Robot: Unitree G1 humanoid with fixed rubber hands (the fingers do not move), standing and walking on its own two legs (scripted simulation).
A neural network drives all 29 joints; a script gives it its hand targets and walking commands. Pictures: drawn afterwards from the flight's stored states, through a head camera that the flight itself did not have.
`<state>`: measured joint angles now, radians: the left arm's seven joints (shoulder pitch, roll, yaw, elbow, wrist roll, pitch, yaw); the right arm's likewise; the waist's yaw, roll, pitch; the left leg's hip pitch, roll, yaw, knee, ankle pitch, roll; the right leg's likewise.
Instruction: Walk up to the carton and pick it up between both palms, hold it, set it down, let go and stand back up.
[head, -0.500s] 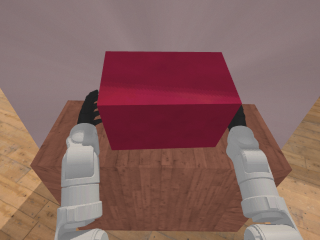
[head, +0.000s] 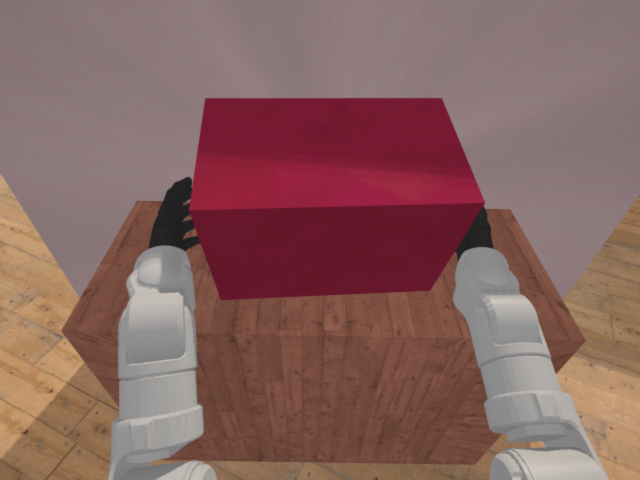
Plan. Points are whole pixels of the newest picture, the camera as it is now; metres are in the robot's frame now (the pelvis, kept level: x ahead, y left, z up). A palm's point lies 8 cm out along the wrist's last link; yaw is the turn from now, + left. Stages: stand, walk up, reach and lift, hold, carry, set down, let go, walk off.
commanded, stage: hold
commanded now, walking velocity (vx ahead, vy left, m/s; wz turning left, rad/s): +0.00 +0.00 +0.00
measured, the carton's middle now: (327, 202) +0.39 +0.00 +0.19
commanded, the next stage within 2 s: none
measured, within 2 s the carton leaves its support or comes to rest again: neither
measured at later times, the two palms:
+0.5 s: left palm (172, 244) +0.34 +0.18 +0.17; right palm (474, 244) +0.34 -0.18 +0.16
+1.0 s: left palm (169, 244) +0.34 +0.18 +0.17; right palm (471, 243) +0.34 -0.17 +0.16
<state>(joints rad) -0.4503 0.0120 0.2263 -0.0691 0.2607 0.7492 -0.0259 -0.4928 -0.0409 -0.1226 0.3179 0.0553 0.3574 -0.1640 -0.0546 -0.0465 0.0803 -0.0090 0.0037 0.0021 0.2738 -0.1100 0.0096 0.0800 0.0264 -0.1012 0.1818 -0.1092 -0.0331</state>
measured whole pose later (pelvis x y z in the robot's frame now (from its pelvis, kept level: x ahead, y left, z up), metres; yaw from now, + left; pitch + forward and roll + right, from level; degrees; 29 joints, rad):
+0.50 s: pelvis +0.00 +0.00 +0.00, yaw +0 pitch -8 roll -1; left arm -0.48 0.02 0.24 -0.04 0.26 0.75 -0.03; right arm -0.51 -0.04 -0.13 0.33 0.04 0.37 -0.15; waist -0.06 -0.05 0.07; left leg -0.02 0.00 0.00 0.27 -0.10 0.01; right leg 0.06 0.03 -0.10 0.19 -0.11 -0.04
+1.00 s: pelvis +0.00 +0.00 +0.00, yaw +0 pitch -8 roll -1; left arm -0.46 0.01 0.23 -0.08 0.27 0.77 -0.03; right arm -0.50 -0.04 -0.12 0.31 0.05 0.38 -0.16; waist -0.06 -0.05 0.08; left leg -0.02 0.00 0.00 0.27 -0.11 0.01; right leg 0.07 0.02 -0.10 0.18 -0.11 -0.03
